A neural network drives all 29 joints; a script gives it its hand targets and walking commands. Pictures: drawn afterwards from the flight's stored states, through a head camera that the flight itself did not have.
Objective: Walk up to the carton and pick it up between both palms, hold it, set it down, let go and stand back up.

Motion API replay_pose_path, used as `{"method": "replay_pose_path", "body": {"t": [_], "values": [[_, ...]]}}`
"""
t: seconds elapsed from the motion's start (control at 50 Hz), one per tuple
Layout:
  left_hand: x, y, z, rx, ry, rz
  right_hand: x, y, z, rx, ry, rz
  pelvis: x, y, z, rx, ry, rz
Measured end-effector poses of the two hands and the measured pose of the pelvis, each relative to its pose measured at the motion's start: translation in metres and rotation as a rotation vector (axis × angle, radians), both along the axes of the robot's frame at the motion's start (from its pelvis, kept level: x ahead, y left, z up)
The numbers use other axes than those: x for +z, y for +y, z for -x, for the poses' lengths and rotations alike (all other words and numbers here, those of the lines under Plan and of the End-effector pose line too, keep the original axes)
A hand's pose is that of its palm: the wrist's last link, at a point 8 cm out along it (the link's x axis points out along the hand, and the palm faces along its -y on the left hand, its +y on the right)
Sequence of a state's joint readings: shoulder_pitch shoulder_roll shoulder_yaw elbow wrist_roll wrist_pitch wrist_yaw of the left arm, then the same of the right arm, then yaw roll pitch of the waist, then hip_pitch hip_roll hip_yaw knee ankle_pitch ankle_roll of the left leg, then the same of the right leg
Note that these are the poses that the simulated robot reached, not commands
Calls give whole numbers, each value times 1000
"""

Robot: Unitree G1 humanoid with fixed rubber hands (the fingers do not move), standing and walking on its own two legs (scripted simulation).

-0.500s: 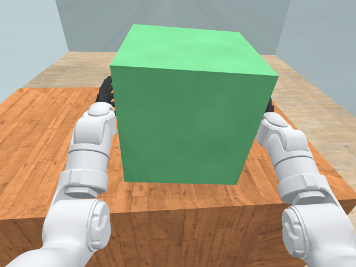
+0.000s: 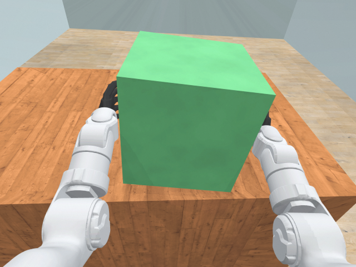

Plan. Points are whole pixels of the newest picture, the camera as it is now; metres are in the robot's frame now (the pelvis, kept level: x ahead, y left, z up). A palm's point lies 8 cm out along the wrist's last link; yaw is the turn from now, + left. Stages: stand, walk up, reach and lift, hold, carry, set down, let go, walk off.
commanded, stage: set down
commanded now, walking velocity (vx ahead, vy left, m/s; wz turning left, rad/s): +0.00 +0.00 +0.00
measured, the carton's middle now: (185, 111) +0.44 -0.01 +0.17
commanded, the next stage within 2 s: none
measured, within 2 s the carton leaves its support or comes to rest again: rests again in 1.34 s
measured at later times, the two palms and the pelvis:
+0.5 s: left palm (118, 114) +0.44 +0.15 +0.16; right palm (260, 132) +0.40 -0.20 +0.14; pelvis +0.01 +0.00 +0.00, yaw -1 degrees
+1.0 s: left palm (124, 120) +0.44 +0.14 +0.14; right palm (261, 137) +0.40 -0.21 +0.12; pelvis +0.01 +0.00 +0.00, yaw -2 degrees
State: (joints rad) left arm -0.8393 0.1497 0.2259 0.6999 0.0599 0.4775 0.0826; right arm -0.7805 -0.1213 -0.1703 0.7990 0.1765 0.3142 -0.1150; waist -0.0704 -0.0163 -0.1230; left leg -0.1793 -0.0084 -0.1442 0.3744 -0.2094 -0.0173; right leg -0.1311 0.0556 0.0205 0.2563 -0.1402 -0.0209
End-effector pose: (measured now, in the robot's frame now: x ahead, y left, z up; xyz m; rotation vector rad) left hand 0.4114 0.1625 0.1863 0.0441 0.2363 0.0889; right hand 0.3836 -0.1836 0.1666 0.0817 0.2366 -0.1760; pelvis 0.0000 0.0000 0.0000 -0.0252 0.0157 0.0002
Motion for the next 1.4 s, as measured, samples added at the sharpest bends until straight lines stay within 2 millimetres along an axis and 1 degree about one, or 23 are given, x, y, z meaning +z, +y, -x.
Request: {"method": "replay_pose_path", "body": {"t": [0.08, 0.2, 0.32, 0.42, 0.58, 0.66, 0.82, 1.0, 1.08, 1.18, 1.28, 1.4], "values": [[-3, -5, -4, -6, -5, -5, -2, -5, -2, -7, -7, -4, 0, -2, 0, 1, 15, 0], [-3, -14, -11, -8, -10, 11, 0, -14, -7, -17, -16, -7, 0, -3, -2, -7, 37, -3], [-6, -18, -17, -12, -6, 15, -2, -18, -12, -15, -14, 5, 0, -4, -5, -13, 37, -7], [-14, -17, -21, -12, 15, 18, -12, -17, -15, -16, 5, 4, 0, -4, -8, -15, 38, -11], [-32, -13, -26, -14, 31, 7, -34, -12, -18, -16, 20, 8, 0, -2, -12, -15, 65, -11], [-39, -11, -27, -15, 29, 8, -41, -11, -18, -18, 17, 6, 0, -1, -13, -13, 86, -8], [-49, -15, -30, -19, 59, 5, -44, -14, -20, -19, 39, 12, -1, 1, -11, -17, 108, -6], [-48, -25, -33, -27, 50, 8, -43, -24, -20, -30, 25, 16, -2, 1, -11, -28, 130, -5], [-49, -28, -33, -31, 57, 15, -45, -27, -18, -32, 27, 27, -1, 0, -10, -33, 124, -9], [-55, -28, -30, -34, 57, 31, -49, -27, -15, -29, 22, 52, -1, 0, -7, -43, 117, -15], [-70, -20, -23, -23, 63, 40, -59, -20, -12, -16, 21, 69, -1, 0, -4, -46, 118, -22], [-85, -15, -13, -15, 52, 32, -63, -16, -10, -6, -14, 77, -2, 0, 1, -41, 138, -21]]}}
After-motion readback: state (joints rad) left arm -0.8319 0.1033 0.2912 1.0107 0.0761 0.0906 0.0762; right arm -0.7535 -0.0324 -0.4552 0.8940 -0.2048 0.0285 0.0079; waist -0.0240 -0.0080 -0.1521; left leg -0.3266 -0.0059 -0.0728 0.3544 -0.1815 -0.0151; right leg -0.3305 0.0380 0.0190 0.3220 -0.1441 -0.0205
